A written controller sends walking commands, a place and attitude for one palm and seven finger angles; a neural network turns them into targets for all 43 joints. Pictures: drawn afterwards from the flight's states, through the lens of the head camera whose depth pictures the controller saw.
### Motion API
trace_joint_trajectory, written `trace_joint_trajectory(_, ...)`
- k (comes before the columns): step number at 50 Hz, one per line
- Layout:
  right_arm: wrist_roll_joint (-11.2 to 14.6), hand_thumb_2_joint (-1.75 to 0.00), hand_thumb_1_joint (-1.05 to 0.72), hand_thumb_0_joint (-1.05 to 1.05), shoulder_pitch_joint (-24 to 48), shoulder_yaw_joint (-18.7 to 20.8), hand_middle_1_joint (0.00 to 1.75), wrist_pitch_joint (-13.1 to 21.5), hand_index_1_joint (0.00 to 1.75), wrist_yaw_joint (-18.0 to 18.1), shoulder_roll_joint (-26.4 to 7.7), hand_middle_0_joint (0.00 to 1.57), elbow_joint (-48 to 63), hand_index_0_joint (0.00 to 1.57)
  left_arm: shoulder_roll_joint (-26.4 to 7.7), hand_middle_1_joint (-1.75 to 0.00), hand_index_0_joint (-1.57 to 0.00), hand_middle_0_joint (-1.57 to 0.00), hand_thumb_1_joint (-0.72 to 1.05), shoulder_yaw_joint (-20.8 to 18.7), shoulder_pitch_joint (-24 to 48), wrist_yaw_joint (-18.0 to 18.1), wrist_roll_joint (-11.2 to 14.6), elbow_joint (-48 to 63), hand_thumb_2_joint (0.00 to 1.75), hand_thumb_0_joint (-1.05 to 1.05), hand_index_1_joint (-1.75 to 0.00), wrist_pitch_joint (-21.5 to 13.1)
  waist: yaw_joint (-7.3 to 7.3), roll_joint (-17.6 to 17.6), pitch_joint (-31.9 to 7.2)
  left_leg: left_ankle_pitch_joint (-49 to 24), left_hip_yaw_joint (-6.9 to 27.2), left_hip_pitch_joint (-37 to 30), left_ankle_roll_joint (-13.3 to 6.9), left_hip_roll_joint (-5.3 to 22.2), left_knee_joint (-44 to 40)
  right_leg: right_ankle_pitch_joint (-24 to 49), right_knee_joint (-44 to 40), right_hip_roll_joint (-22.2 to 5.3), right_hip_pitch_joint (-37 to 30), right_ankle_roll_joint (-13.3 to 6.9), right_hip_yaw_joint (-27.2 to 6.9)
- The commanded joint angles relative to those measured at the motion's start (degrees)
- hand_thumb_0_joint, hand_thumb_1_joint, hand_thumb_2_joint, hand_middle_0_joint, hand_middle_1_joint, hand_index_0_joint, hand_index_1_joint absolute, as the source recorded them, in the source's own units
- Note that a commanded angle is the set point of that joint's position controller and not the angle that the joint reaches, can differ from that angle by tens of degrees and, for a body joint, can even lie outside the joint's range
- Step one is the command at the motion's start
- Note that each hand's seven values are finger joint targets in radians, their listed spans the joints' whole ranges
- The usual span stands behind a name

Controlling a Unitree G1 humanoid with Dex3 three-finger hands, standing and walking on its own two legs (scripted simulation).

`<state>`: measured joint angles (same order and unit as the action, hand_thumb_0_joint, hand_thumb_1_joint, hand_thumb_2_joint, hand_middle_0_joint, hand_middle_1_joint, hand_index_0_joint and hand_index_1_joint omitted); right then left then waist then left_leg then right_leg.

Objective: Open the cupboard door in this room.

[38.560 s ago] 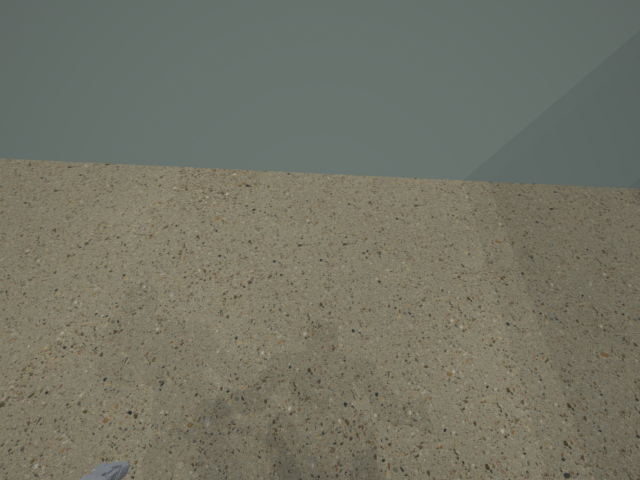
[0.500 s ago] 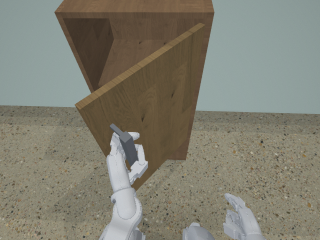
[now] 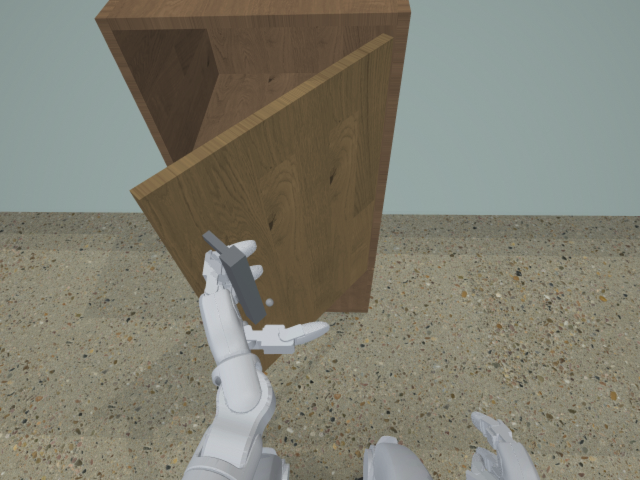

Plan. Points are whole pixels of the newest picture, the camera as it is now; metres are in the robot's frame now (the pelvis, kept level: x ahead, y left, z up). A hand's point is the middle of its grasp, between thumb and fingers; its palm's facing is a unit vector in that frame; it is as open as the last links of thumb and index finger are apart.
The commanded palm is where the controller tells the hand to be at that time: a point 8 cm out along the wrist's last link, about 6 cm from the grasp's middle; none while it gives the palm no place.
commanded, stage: open thumb and fingers to let go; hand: left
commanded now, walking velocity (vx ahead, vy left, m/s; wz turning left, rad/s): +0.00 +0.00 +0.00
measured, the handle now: (235, 279) +0.36 +0.12 +0.04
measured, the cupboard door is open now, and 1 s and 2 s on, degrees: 49 50 49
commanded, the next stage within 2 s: slide the hand sideways off the handle in 0.24 s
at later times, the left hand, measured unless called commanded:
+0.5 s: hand (259, 326) +0.30 +0.08 +0.03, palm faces -0.10 -0.99 -0.11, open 15.7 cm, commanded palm +0.28 +0.13 +0.03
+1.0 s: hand (231, 358) +0.26 +0.11 +0.04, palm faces -0.09 -1.00 -0.01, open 16.2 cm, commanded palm +0.23 +0.17 +0.03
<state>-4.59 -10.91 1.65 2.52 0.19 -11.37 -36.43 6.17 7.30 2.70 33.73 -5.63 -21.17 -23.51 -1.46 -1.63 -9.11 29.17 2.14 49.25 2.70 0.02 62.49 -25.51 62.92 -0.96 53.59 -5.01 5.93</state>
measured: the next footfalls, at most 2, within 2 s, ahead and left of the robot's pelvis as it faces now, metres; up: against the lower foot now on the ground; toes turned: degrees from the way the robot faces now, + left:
none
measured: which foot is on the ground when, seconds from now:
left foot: down 0.00-1.00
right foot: down 0.00-1.00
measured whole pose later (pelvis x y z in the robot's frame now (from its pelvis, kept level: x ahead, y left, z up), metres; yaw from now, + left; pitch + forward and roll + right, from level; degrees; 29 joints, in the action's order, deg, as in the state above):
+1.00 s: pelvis +0.00 +0.05 -0.01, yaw -1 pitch +16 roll +0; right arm -0.9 -13.0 -1.1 2.8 -0.4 -11.5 -25.9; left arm -3.3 11.6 -14.6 4.3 0.9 -1.5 -22.1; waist -0.1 -1.8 -8.4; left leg 32.4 0.1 51.3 -1.0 -1.0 68.0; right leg -26.7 65.9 -1.9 54.8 -1.3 3.8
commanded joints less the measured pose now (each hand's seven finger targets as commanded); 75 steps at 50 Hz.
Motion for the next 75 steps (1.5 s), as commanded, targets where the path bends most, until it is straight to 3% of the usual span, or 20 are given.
trace_joint_trajectory(1, 0.01, -0.9, -0.9, 0.0, 4.32, 1.02, 0.3, 2.73, 0.3, 0.24, -3.98, 0.2, 8.63, 0.2, 0.46, -0.8, -0.23, -0.23, -0.5, -0.33, 12.24, 1.19, -0.93, 11.03, 0.3, 0.0, -0.8, -3.16, -0.33, 8.17, -15.35, -4.87, -1.89, 2.03, -2.71, -2.25, -5.25, 2.88, -15.34, -2.48, -20.66, 4.42, -11.17)
trace_joint_trajectory(8, -0.31, -0.9, -0.9, 0.0, 4.04, 0.91, 0.3, 2.77, 0.3, -0.08, -3.89, 0.2, 9.08, 0.2, 2.51, -0.45, -0.18, -0.18, -0.5, 1.15, 11.43, 2.24, -2.34, 10.24, 0.3, 0.0, -0.45, -2.75, 0.26, 6.83, -15.7, -6.6, -1.77, -0.16, -2.74, -2.03, -6.57, 5.51, -12.72, -0.96, -18.87, 3.61, -7.21)
trace_joint_trajectory(11, -0.38, -0.9, -0.9, 0.0, 4.32, 0.71, 0.3, 2.76, 0.3, -0.16, -3.97, 0.2, 8.97, 0.2, 3.56, -0.3, -0.15, -0.15, -0.5, 1.97, 14.09, 2.76, -2.43, 10.09, 0.3, 0.0, -0.3, -2.49, -0.53, 6.88, -14.33, -5.44, -1.57, -0.67, -2.82, -1.91, -6.66, 3.48, -12.54, -0.62, -16.42, 3.61, -6.17)
trace_joint_trajectory(17, -0.43, -0.9, -0.9, 0.0, 4.62, 0.46, 0.3, 2.37, 0.3, 0.1, -3.87, 0.2, 9.14, 0.2, 3.34, -0.3, -0.15, -0.15, -0.5, 1.59, 14.72, 3.25, -2.19, 10.29, 0.3, 0.0, -0.3, -1.79, -0.13, 6.49, -15.16, -6.66, -1.32, -1.44, -2.7, -1.91, -6.87, 4.99, -11.65, -0.2, -16.27, 3.35, -5.27)
trace_joint_trajectory(18, -0.34, -0.9, -0.9, 0.0, 0.9, 0.3, 0.3, 2.23, 0.3, -0.07, -5.89, 0.2, 7.79, 0.2, -1.61, -0.3, -0.15, -0.15, -0.5, 13.45, 12.94, -9.0, -8.74, 10.69, 0.3, 0.0, -0.3, -3.41, -4.56, 8.39, -13.1, -6.46, -1.79, -2.17, -3.63, -1.64, -5.33, 9.27, -10.43, -0.54, -14.47, 3.44, -6.17)
trace_joint_trajectory(19, 0.33, -0.9, -0.9, 0.0, 0.59, 0.6, 0.3, 2.28, 0.3, 0.17, -5.89, 0.2, 9.35, 0.2, -6.7, -0.3, -0.15, -0.15, -0.5, 8.14, 16.81, -15.42, -6.43, 13.4, 0.3, 0.0, -0.3, -5.66, -3.29, 7.04, -15.37, -6.91, -1.44, -0.98, -3.95, -1.96, -4.78, 11.4, -9.59, -1.07, -16.63, 3.17, -6.61)
trace_joint_trajectory(20, 0.64, -0.9, -0.9, 0.0, 1.14, 0.66, 0.3, 2.33, 0.3, 0.52, -6.02, 0.2, 10.08, 0.2, -8.47, -0.3, -0.15, -0.15, -0.5, 7.68, 16.61, -20.62, -5.05, 15.62, 0.3, 0.0, -0.3, -6.93, -2.21, 4.88, -18.02, -7.09, -1.62, -1.42, -3.99, -2.1, -4.65, 12.23, -8.96, -1.2, -18.47, 3.04, -7.44)
trace_joint_trajectory(22, 2.13, -0.9, -0.9, 0.0, 0.82, 0.43, 0.3, 2.86, 0.3, 0.7, -6.4, 0.2, 12.11, 0.2, -7.47, -0.3, -0.15, -0.15, -0.5, 9.14, 15.1, -30.17, 0.23, 17.32, 0.3, 0.0, -0.3, -7.03, -2.33, 1.49, -18.14, -7.33, -1.48, -3.61, -3.96, -2.14, -5.3, 12.01, -8.91, -0.98, -17.98, 2.55, -7.05)
trace_joint_trajectory(24, 3.78, -0.9, -0.9, 0.0, 1.69, -0.09, 0.3, 3.49, 0.3, 0.8, -6.22, 0.2, 13.51, 0.2, -4.91, -0.3, -0.15, -0.15, -0.5, 7.18, 10.63, -34.28, 7.86, 16.04, 0.3, 0.0, -0.3, -5.36, -1.29, 2.81, -14.25, -5.69, -0.85, -3.43, -3.58, -2.07, -6.93, 7.85, -10.41, -0.39, -17.17, 2.72, -5.99)
trace_joint_trajectory(25, 4.27, -0.9, -0.9, 0.0, 2.04, -0.25, 0.3, 3.74, 0.3, 0.77, -6.33, 0.2, 14.36, 0.2, -3.62, -0.3, -0.15, -0.15, -0.5, 6.43, 9.11, -34.55, 10.62, 16.92, 0.3, 0.0, -0.3, -4.39, -0.78, 3.92, -14.06, -5.33, -0.57, -3.55, -3.51, -2.07, -7.54, 6.11, -10.68, -0.18, -16.99, 2.83, -5.29)
trace_joint_trajectory(27, 4.63, -0.9, -0.9, 0.0, 2.55, -0.36, 0.3, 4.21, 0.3, 0.51, -6.57, 0.2, 15.53, 0.2, -3.27, -0.3, -0.15, -0.15, -0.5, 4.73, 5.77, -33.18, 12.75, 17.64, 0.3, 0.0, -0.3, -2.96, 0.26, 4.87, -13.04, -5.48, -0.31, -3.24, -3.37, -2.21, -8.17, 4.33, -10.65, -0.04, -16.43, 2.85, -4.43)
trace_joint_trajectory(29, 4.16, -0.9, -0.9, 0.0, 1.89, -0.04, 0.3, 4.12, 0.3, 0.11, -7.06, 0.2, 15.8, 0.2, -5.96, -0.3, -0.15, -0.15, -0.5, 2.83, 4.95, -30.62, 10.98, 19.57, 0.3, 0.0, -0.3, -3.13, 0.54, 6.17, -12.94, -5.84, -0.03, -2.66, -3.2, -1.97, -7.77, 4.29, -9.23, -0.17, -15.15, 2.88, -3.98)
trace_joint_trajectory(32, 3.5, -0.9, -0.9, 0.0, 1.16, 0.35, 0.3, 3.88, 0.3, -0.72, -7.06, 0.2, 16.55, 0.2, -6.67, -0.3, -0.15, -0.15, -0.5, 3.92, 2.27, -27.87, 6.87, 21.57, 0.3, 0.0, -0.3, -4.18, 0.54, 6.24, -13.04, -6.6, 0.23, -2.21, -3.33, -1.83, -6.71, 4.79, -7.43, -0.05, -13.04, 2.65, -3.75)
trace_joint_trajectory(34, 3.29, -0.9, -0.9, 0.0, 1.22, 0.48, 0.3, 3.57, 0.3, -1.09, -6.9, 0.2, 17.12, 0.2, -6.6, -0.3, -0.15, -0.15, -0.5, 4.8, 0.68, -27.2, 5.29, 23.29, 0.3, 0.0, -0.3, -4.61, 0.67, 3.6, -13.52, -6.47, -0.08, -2.28, -3.17, -1.84, -6.36, 4.82, -6.63, -0.14, -12.07, 2.52, -3.92)
trace_joint_trajectory(40, 3.54, -0.9, -0.9, 0.0, 1.37, 0.32, 0.3, 2.41, 0.3, -0.51, -6.82, 0.2, 18.67, 0.2, -9.19, -0.3, -0.15, -0.15, -0.5, 2.83, -2.85, -27.07, 5.28, 27.53, 0.3, 0.0, -0.3, -3.12, 1.11, 4.05, -13.41, -4.2, -0.03, -1.45, -3.18, -1.87, -6.57, 2.3, -7.1, 0.21, -12.4, 2.58, -4.24)
trace_joint_trajectory(45, 3.81, -0.9, -0.9, 0.0, 1.19, 0.11, 0.3, 3.0, 0.3, -0.08, -6.42, 0.2, 19.57, 0.2, -7.88, -0.3, -0.15, -0.15, -0.5, 4.4, -8.97, -28.78, 6.85, 32.64, 0.3, 0.0, -0.3, -2.78, 0.84, 3.3, -14.04, -6.69, 0.11, -2.67, -3.11, -1.72, -6.25, 5.3, -6.66, 0.39, -13.15, 2.73, -3.68)
trace_joint_trajectory(47, 3.86, -0.9, -0.9, 0.0, 0.7, 0.01, 0.3, 3.1, 0.3, 0.1, -6.61, 0.2, 19.6, 0.2, -8.56, -0.3, -0.15, -0.15, -0.5, 3.34, -12.49, -29.17, 7.27, 32.11, 0.3, 0.0, -0.3, -2.47, 0.85, 5.56, -12.89, -7.66, 0.6, -1.98, -3.07, -1.55, -6.19, 6.18, -6.36, 0.73, -13.29, 2.67, -3.32)
trace_joint_trajectory(50, 3.81, -0.9, -0.9, 0.0, 0.76, 0.09, 0.3, 3.34, 0.3, 0.09, -6.56, 0.2, 20.04, 0.2, -9.65, -0.3, -0.15, -0.15, -0.5, 2.93, -15.04, -29.9, 7.05, 34.33, 0.3, 0.0, -0.3, -2.44, 0.91, 4.22, -12.53, -7.11, 0.35, -1.48, -2.97, -1.61, -5.59, 6.12, -6.0, 0.51, -12.72, 2.79, -3.54)
trace_joint_trajectory(62, 4.2, -0.9, -0.9, 0.0, 0.1, 0.42, 0.3, 3.97, 0.3, 1.02, -6.26, 0.2, 21.08, 0.2, -13.94, -0.3, -0.15, -0.15, -0.5, -3.25, -27.63, -34.26, 10.31, 39.56, 0.3, 0.0, -0.3, -2.42, 2.06, 3.03, -14.37, -11.39, -0.09, -0.05, -3.06, -2.0, -3.35, 11.76, -4.84, 0.72, -15.49, 2.85, -4.34)
trace_joint_trajectory(75, 4.85, -0.9, -0.9, 0.0, 0.47, 1.24, 0.3, 5.45, 0.3, 2.43, -6.88, 0.2, 20.49, 0.2, -18.75, -0.3, -0.15, -0.15, -0.5, -9.84, -33.33, -42.43, 15.55, 42.11, 0.3, 0.0, -0.3, -5.5, 0.99, 3.09, -13.07, -8.58, -0.51, 5.27, -3.09, -1.92, 1.32, 9.21, -5.11, 0.14, -14.69, 3.7, -7.85)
